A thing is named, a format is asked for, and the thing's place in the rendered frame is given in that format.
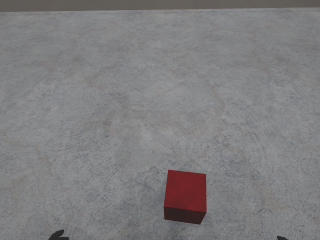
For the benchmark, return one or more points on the robot left hand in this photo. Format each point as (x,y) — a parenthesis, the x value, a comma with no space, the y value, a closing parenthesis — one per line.
(57,234)

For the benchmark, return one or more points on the carton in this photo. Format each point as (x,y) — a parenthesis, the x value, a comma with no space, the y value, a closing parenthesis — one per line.
(185,197)

